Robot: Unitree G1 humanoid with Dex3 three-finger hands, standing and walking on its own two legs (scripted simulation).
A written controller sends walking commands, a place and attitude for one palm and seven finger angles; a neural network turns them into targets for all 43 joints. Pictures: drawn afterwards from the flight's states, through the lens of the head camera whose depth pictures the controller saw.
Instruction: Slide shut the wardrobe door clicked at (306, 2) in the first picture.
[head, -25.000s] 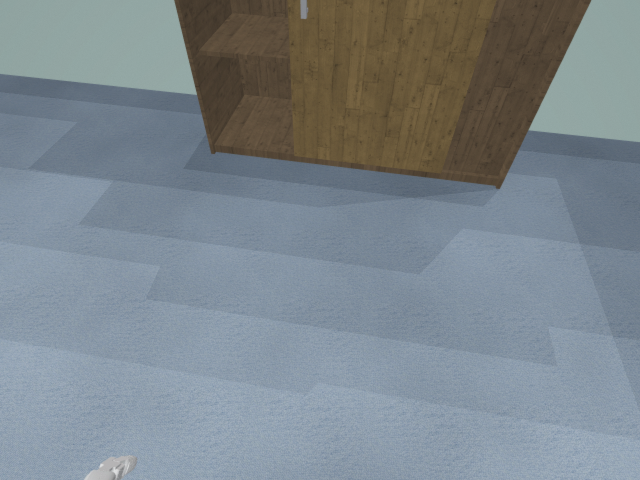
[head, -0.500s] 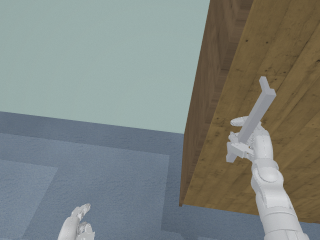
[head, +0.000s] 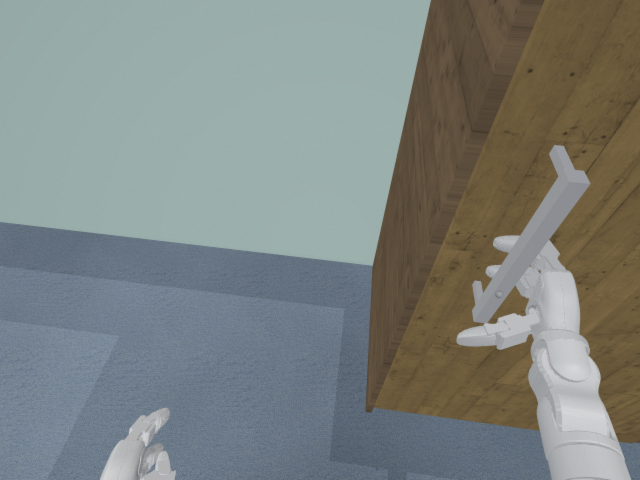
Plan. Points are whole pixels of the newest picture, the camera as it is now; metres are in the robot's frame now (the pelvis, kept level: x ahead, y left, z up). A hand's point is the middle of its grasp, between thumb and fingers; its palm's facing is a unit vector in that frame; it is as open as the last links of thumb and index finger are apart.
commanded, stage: loosen the grip on the handle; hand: right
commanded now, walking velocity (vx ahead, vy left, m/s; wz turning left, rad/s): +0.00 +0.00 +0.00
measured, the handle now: (513, 248) +0.40 -0.22 +0.09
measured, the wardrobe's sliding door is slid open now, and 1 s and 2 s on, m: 0.00 0.00 0.00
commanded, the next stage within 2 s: slip the hand off the handle in 0.02 s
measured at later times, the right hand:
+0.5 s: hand (545, 310) +0.33 -0.26 +0.06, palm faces +0.18 +0.97 -0.17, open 14.7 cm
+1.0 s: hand (559, 347) +0.28 -0.26 +0.05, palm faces +0.16 +0.97 -0.17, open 14.7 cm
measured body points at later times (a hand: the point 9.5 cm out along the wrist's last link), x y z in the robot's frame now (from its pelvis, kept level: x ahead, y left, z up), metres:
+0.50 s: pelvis +0.01 -0.03 -0.01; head +0.02 -0.03 +0.44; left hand +0.17 +0.21 -0.09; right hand +0.31 -0.31 +0.07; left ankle +0.01 +0.08 -0.73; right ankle +0.00 -0.12 -0.73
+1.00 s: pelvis +0.00 -0.04 -0.01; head +0.01 -0.04 +0.44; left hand +0.16 +0.20 -0.09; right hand +0.27 -0.31 +0.06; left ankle +0.01 +0.08 -0.73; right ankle +0.00 -0.12 -0.73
